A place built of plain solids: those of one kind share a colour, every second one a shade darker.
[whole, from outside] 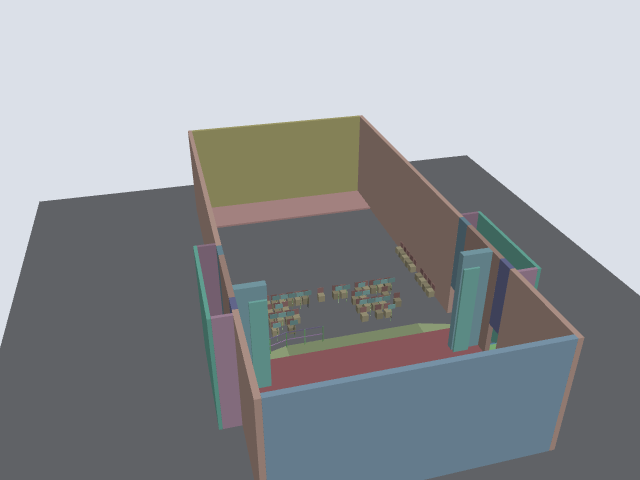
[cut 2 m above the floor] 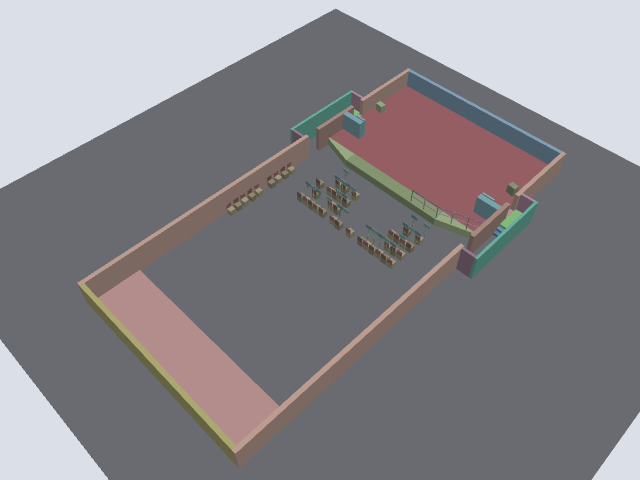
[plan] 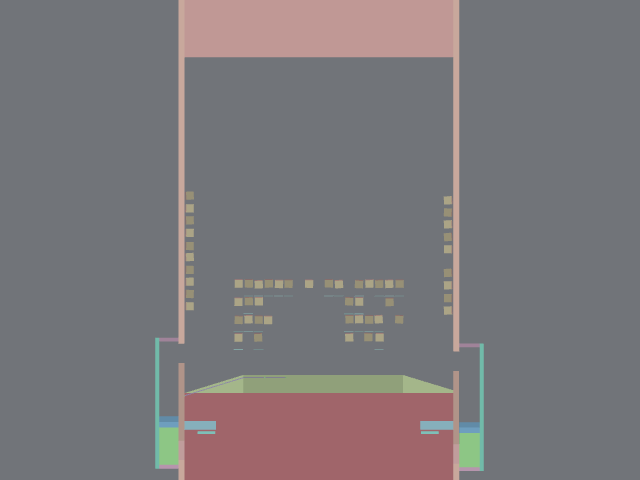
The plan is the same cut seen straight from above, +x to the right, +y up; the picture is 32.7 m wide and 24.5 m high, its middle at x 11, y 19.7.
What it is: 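A parish, school or music hall with a timber stage behind a plastered proscenium wall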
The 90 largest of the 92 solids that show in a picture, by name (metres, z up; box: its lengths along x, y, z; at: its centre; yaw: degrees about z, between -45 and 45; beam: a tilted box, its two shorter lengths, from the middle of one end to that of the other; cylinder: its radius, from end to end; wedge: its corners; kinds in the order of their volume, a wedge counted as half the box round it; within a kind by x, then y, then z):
{
 "wall_side_1": {"box": [0.3, 5.9, 6.93], "at": [3.93, 5.52, 3.42]},
 "wall_side_2": {"box": [0.3, 3.96, 6.93], "at": [3.93, 11.44, 3.42]},
 "wall_side_3": {"box": [0.3, 18.3, 6.93], "at": [3.93, 23.55, 3.42]},
 "wall_side_4": {"box": [0.3, 5.71, 6.93], "at": [17.95, 5.43, 3.42]},
 "wall_side_5": {"box": [0.3, 3.73, 6.93], "at": [17.95, 11.14, 3.42]},
 "wall_side_6": {"box": [0.3, 18.7, 6.93], "at": [17.95, 23.36, 3.42]},
 "boards_main_1": {"box": [13.72, 9.01, 0.65], "at": [10.94, 7.38, 0.27]},
 "wall_back_1": {"box": [13.72, 0.3, 6.93], "at": [10.94, 2.72, 3.42]},
 "wall_rear_1": {"box": [13.72, 0.3, 6.93], "at": [10.94, 32.55, 3.42]},
 "wall_pass_out_1": {"box": [0.2, 6.69, 6.93], "at": [2.69, 11.37, 3.42]},
 "wall_pass_out_2": {"box": [0.2, 6.52, 6.93], "at": [19.26, 11.16, 3.42]},
 "wall_pros_1": {"box": [1.61, 0.45, 6.33], "at": [4.89, 10.24, 3.72]},
 "wall_pros_2": {"box": [1.69, 0.45, 6.33], "at": [16.96, 10.24, 3.72]},
 "floor_rear_1": {"box": [13.72, 3.38, 0.19], "at": [10.94, 30.71, 0.05]},
 "wall_pass_end_1": {"box": [0.99, 0.2, 6.93], "at": [3.29, 8.13, 3.42]},
 "wall_pass_end_2": {"box": [0.99, 0.2, 6.93], "at": [3.29, 14.62, 3.42]},
 "wall_pass_end_3": {"box": [1.06, 0.2, 6.93], "at": [18.63, 8.0, 3.42]},
 "wall_pass_end_4": {"box": [1.06, 0.2, 6.93], "at": [18.63, 14.32, 3.42]},
 "chair_seat_1": {"box": [0.42, 0.42, 0.45], "at": [4.35, 16.32, 0.23], "yaw": -0.2},
 "chair_seat_2": {"box": [0.42, 0.42, 0.45], "at": [4.35, 16.95, 0.23], "yaw": -2.7},
 "chair_seat_3": {"box": [0.42, 0.42, 0.45], "at": [4.35, 17.57, 0.23], "yaw": 0.7},
 "chair_seat_4": {"box": [0.42, 0.42, 0.45], "at": [4.35, 18.17, 0.23], "yaw": -0.9},
 "chair_seat_5": {"box": [0.42, 0.42, 0.45], "at": [4.35, 18.83, 0.23], "yaw": 3.1},
 "chair_seat_6": {"box": [0.42, 0.42, 0.45], "at": [4.35, 19.39, 0.23], "yaw": -1.1},
 "chair_seat_7": {"box": [0.42, 0.42, 0.45], "at": [4.35, 20.06, 0.23], "yaw": -1.5},
 "chair_seat_8": {"box": [0.42, 0.42, 0.45], "at": [4.35, 20.7, 0.23], "yaw": 1.8},
 "chair_seat_9": {"box": [0.42, 0.42, 0.45], "at": [4.35, 21.31, 0.23], "yaw": -1.3},
 "chair_seat_10": {"box": [0.42, 0.42, 0.45], "at": [4.35, 21.97, 0.23], "yaw": 2.7},
 "chair_seat_11": {"box": [0.42, 0.42, 0.45], "at": [6.84, 14.72, 0.23], "yaw": 0.4},
 "chair_seat_12": {"box": [0.42, 0.42, 0.45], "at": [6.84, 16.54, 0.23], "yaw": -0.5},
 "chair_seat_13": {"box": [0.42, 0.42, 0.45], "at": [6.85, 15.62, 0.23], "yaw": -2.2},
 "chair_seat_14": {"box": [0.42, 0.42, 0.45], "at": [6.85, 17.47, 0.23]},
 "chair_seat_15": {"box": [0.42, 0.42, 0.45], "at": [7.35, 15.65, 0.23], "yaw": 1.4},
 "chair_seat_16": {"box": [0.42, 0.42, 0.45], "at": [7.37, 16.58, 0.23], "yaw": 0.6},
 "chair_seat_17": {"box": [0.42, 0.42, 0.45], "at": [7.37, 17.48, 0.23], "yaw": -0.4},
 "chair_seat_18": {"box": [0.42, 0.42, 0.45], "at": [7.84, 14.72, 0.23], "yaw": 2.7},
 "chair_seat_19": {"box": [0.42, 0.42, 0.45], "at": [7.87, 15.63, 0.23], "yaw": -0.6},
 "chair_seat_20": {"box": [0.42, 0.42, 0.45], "at": [7.88, 16.57, 0.23], "yaw": -0.2},
 "chair_seat_21": {"box": [0.42, 0.42, 0.45], "at": [7.88, 17.43, 0.23], "yaw": 2.1},
 "chair_seat_22": {"box": [0.42, 0.42, 0.45], "at": [8.35, 15.61, 0.23], "yaw": 0.3},
 "chair_seat_23": {"box": [0.42, 0.42, 0.45], "at": [8.39, 17.48, 0.23], "yaw": 0.3},
 "chair_seat_24": {"box": [0.42, 0.42, 0.45], "at": [8.91, 17.45, 0.23], "yaw": -1.7},
 "chair_seat_25": {"box": [0.42, 0.42, 0.45], "at": [9.39, 17.47, 0.23], "yaw": -1.2},
 "chair_seat_26": {"box": [0.42, 0.42, 0.45], "at": [10.44, 17.46, 0.23], "yaw": -1.1},
 "chair_seat_27": {"box": [0.42, 0.42, 0.45], "at": [11.46, 17.48, 0.23], "yaw": -0.5},
 "chair_seat_28": {"box": [0.42, 0.42, 0.45], "at": [11.97, 17.44, 0.23], "yaw": 3.7},
 "chair_seat_29": {"box": [0.42, 0.42, 0.45], "at": [12.49, 14.73, 0.23], "yaw": 1.7},
 "chair_seat_30": {"box": [0.42, 0.42, 0.45], "at": [12.49, 16.57, 0.23], "yaw": -2.2},
 "chair_seat_31": {"box": [0.42, 0.42, 0.45], "at": [12.5, 15.65, 0.23], "yaw": 1.0},
 "chair_seat_32": {"box": [0.42, 0.42, 0.45], "at": [12.99, 15.66, 0.23], "yaw": 1.6},
 "chair_seat_33": {"box": [0.42, 0.42, 0.45], "at": [12.99, 17.45, 0.23], "yaw": -2.7},
 "chair_seat_34": {"box": [0.42, 0.42, 0.45], "at": [13.0, 16.55, 0.23], "yaw": -0.6},
 "chair_seat_35": {"box": [0.42, 0.42, 0.45], "at": [13.47, 14.74, 0.23], "yaw": -0.4},
 "chair_seat_36": {"box": [0.42, 0.42, 0.45], "at": [13.51, 15.64, 0.23], "yaw": 0.1},
 "chair_seat_37": {"box": [0.42, 0.42, 0.45], "at": [13.52, 17.47, 0.23], "yaw": 1.2},
 "chair_seat_38": {"box": [0.42, 0.42, 0.45], "at": [13.99, 15.65, 0.23], "yaw": 3.1},
 "chair_seat_39": {"box": [0.42, 0.42, 0.45], "at": [14.02, 17.46, 0.23], "yaw": 1.8},
 "chair_seat_40": {"box": [0.42, 0.42, 0.45], "at": [14.04, 14.73, 0.23], "yaw": -0.6},
 "chair_seat_41": {"box": [0.42, 0.42, 0.45], "at": [14.53, 17.46, 0.23], "yaw": 2.6},
 "chair_seat_42": {"box": [0.42, 0.42, 0.45], "at": [14.55, 16.53, 0.23], "yaw": 1.0},
 "chair_seat_43": {"box": [0.42, 0.42, 0.45], "at": [15.04, 15.65, 0.23], "yaw": -3.5},
 "chair_seat_44": {"box": [0.42, 0.42, 0.45], "at": [15.07, 17.47, 0.23], "yaw": -0.4},
 "chair_seat_45": {"box": [0.42, 0.42, 0.45], "at": [17.53, 16.1, 0.23], "yaw": 2.2},
 "chair_seat_46": {"box": [0.42, 0.42, 0.45], "at": [17.53, 16.74, 0.23], "yaw": 0.3},
 "chair_seat_47": {"box": [0.42, 0.42, 0.45], "at": [17.53, 17.39, 0.23], "yaw": 1.5},
 "chair_seat_48": {"box": [0.42, 0.42, 0.45], "at": [17.53, 18.02, 0.23], "yaw": 3.4},
 "chair_seat_49": {"box": [0.42, 0.42, 0.45], "at": [17.53, 19.23, 0.23], "yaw": -0.2},
 "chair_seat_50": {"box": [0.42, 0.42, 0.45], "at": [17.53, 19.85, 0.23], "yaw": 5.0},
 "chair_seat_51": {"box": [0.42, 0.42, 0.45], "at": [17.53, 20.5, 0.23], "yaw": 2.6},
 "chair_seat_52": {"box": [0.42, 0.42, 0.45], "at": [17.53, 21.1, 0.23], "yaw": -2.6},
 "chair_seat_53": {"box": [0.42, 0.42, 0.45], "at": [17.53, 21.72, 0.23], "yaw": 3.9},
 "boards_fore_1": {"wedge": [[4.08, 11.89, -0.05], [4.08, 11.89, -0.05], [4.08, 11.89, 0.6], [4.08, 11.89, 0.6], [7.09, 11.89, -0.05], [7.09, 11.89, 0.6], [7.09, 12.81, -0.05], [7.09, 12.81, 0.6]]},
 "boards_fore_2": {"wedge": [[7.09, 11.89, -0.05], [7.09, 11.89, 0.6], [7.09, 12.81, -0.05], [7.09, 12.81, 0.6], [15.23, 11.89, -0.05], [15.23, 11.89, 0.6], [15.23, 12.81, -0.05], [15.23, 12.81, 0.6]]},
 "boards_fore_3": {"wedge": [[15.23, 11.89, -0.05], [15.23, 11.89, 0.6], [15.23, 12.81, -0.05], [15.23, 12.81, 0.6], [17.8, 11.89, -0.05], [17.8, 11.89, 0.6], [17.8, 12.03, -0.05], [17.8, 12.03, 0.6]]},
 "wall_side_over_hall_1": {"box": [0.3, 0.98, 4.78], "at": [3.93, 13.91, 4.49]},
 "wall_side_over_hall_2": {"box": [0.3, 1.0, 4.78], "at": [17.95, 13.51, 4.49]},
 "wall_side_over_wing_1": {"box": [0.3, 0.98, 4.18], "at": [3.93, 8.96, 4.79]},
 "wall_side_over_wing_2": {"box": [0.3, 1.0, 4.18], "at": [17.95, 8.78, 4.79]},
 "boards_pass_1": {"box": [0.99, 1.9, 0.65], "at": [3.29, 9.18, 0.27]},
 "boards_pass_2": {"box": [1.06, 1.75, 0.65], "at": [18.63, 8.98, 0.27]},
 "drape_1": {"box": [0.91, 0.14, 5.58], "at": [5.2, 9.87, 3.34]},
 "drape_2": {"box": [0.91, 0.14, 5.58], "at": [16.61, 9.87, 3.34]},
 "step_1": {"box": [0.99, 0.58, 0.45], "at": [3.29, 10.13, 0.17]},
 "step_2": {"box": [0.99, 0.58, 0.25], "at": [3.29, 10.42, 0.07]},
 "step_3": {"box": [1.06, 0.55, 0.45], "at": [18.63, 9.86, 0.17]},
 "step_4": {"box": [1.06, 0.55, 0.25], "at": [18.63, 10.13, 0.07]},
 "boards_sill_1": {"box": [0.3, 0.98, 0.65], "at": [3.93, 8.96, 0.27]},
 "boards_sill_2": {"box": [0.3, 1.0, 0.65], "at": [17.95, 8.78, 0.27]},
 "crate_1": {"box": [0.6, 0.45, 0.7], "at": [4.88, 7.15, 0.95], "yaw": -9.8},
 "crate_2": {"box": [0.6, 0.45, 0.62], "at": [17.23, 6.79, 0.91], "yaw": -7.9}
}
